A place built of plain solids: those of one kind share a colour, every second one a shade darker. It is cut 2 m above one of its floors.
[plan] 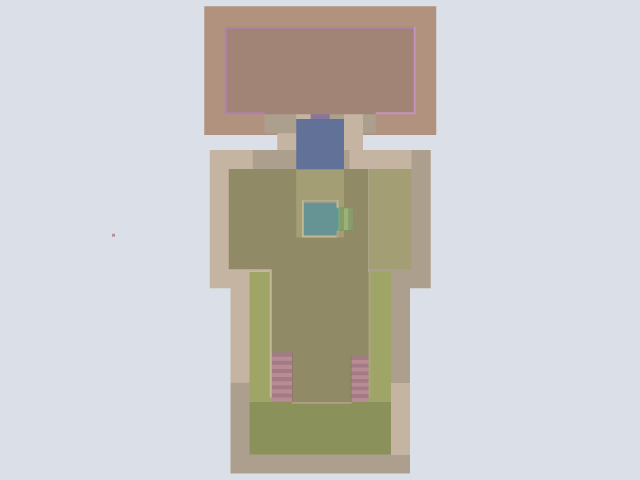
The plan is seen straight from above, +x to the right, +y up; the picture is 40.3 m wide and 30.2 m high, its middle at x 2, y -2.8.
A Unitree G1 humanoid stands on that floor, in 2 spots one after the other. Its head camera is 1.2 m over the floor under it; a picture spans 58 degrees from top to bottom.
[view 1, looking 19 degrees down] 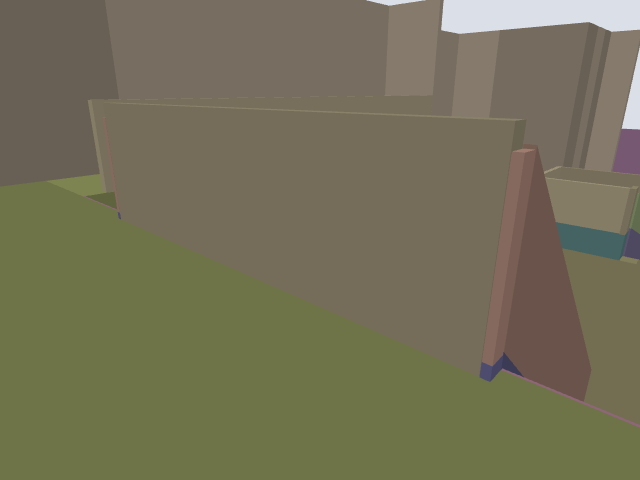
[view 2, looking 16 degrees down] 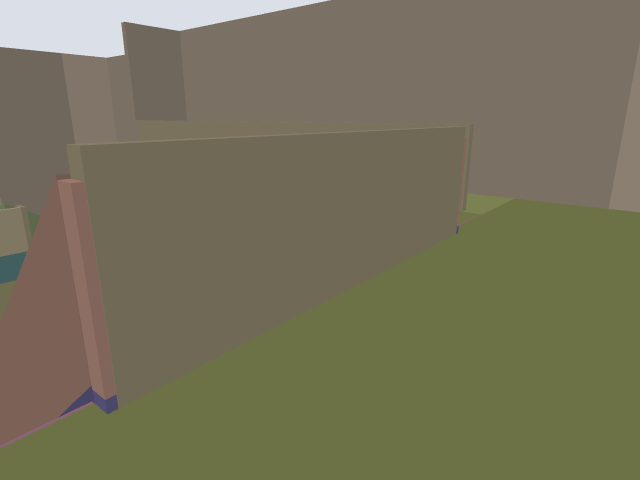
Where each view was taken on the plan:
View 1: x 4.52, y -14.77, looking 133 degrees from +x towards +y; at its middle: rail_metal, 2.41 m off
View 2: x -0.40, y -14.77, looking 39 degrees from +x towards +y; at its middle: rail_metal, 2.74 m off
